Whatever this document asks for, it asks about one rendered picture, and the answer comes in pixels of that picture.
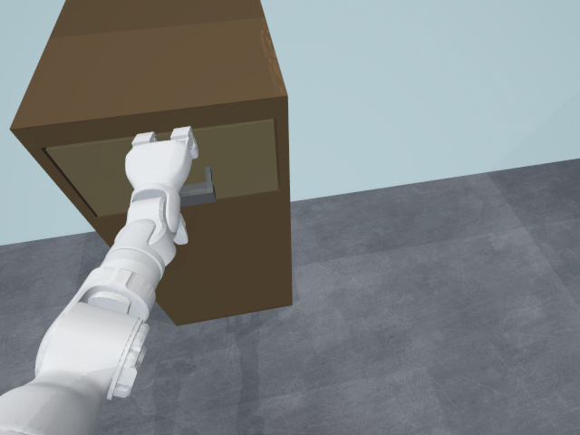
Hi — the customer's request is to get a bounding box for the drawer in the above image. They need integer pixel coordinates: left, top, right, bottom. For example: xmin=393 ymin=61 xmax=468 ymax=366
xmin=46 ymin=119 xmax=278 ymax=217

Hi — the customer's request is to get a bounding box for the handle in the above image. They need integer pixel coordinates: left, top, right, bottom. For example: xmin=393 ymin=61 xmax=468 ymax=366
xmin=179 ymin=167 xmax=216 ymax=207

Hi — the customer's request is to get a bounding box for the cabinet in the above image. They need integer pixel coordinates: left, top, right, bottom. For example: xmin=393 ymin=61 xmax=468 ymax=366
xmin=9 ymin=0 xmax=293 ymax=326

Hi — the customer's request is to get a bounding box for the robot left upper arm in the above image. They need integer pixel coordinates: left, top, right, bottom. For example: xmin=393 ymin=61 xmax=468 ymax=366
xmin=0 ymin=302 xmax=150 ymax=435

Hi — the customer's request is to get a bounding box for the robot left hand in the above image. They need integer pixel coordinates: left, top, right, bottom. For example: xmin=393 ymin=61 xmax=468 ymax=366
xmin=125 ymin=126 xmax=198 ymax=245

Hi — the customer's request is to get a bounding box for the robot left forearm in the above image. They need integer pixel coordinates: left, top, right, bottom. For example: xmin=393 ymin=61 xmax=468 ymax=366
xmin=35 ymin=184 xmax=180 ymax=377

